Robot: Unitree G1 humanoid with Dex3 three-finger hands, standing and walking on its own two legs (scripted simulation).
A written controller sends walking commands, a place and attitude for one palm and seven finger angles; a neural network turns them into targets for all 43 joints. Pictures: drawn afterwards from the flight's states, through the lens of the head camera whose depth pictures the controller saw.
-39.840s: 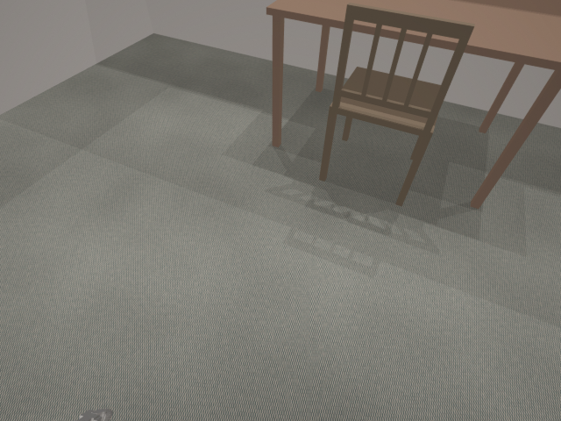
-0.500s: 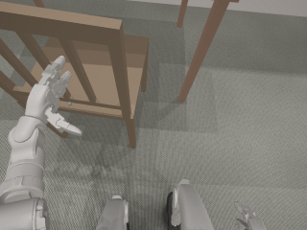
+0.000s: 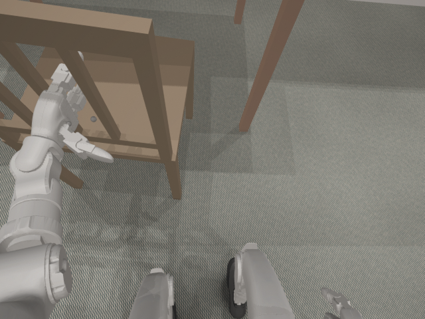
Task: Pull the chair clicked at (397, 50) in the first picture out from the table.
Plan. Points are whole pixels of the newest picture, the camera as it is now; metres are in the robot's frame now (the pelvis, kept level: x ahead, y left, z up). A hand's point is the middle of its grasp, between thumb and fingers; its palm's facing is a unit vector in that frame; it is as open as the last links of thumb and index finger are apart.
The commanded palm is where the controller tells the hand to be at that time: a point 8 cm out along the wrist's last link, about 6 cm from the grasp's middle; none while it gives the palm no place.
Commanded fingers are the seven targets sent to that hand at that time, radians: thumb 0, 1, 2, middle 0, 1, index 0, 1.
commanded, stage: push the fingers through the gap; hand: left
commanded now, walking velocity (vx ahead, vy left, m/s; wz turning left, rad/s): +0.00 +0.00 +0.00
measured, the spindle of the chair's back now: (47, 95) +0.52 +0.27 +0.01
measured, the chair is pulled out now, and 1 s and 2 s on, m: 0.17 0.17 0.20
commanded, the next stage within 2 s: hook a spindle and tug to test in 0.42 s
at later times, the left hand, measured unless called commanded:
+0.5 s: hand (94, 119) +0.46 +0.18 +0.02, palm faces -0.18 -0.98 -0.06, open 16.9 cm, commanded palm +0.45 +0.23 +0.03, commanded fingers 0.00 -0.50 0.30 -0.06 -0.08 -0.06 -0.08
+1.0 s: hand (99, 119) +0.46 +0.18 +0.02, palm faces -0.19 -0.98 -0.07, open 13.6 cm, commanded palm +0.45 +0.22 +0.03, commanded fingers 0.00 0.06 0.54 -0.50 -1.45 -0.50 -1.45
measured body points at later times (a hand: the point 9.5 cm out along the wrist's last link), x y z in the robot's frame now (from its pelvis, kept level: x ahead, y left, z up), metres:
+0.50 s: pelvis -0.01 +0.00 +0.00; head +0.16 +0.01 +0.42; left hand +0.47 +0.24 +0.03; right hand +0.07 -0.28 -0.11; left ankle -0.03 +0.11 -0.62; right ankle +0.09 -0.15 -0.62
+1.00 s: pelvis -0.01 +0.00 +0.00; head +0.16 +0.01 +0.42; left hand +0.47 +0.23 +0.03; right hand +0.06 -0.27 -0.12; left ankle -0.03 +0.11 -0.62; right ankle +0.09 -0.15 -0.62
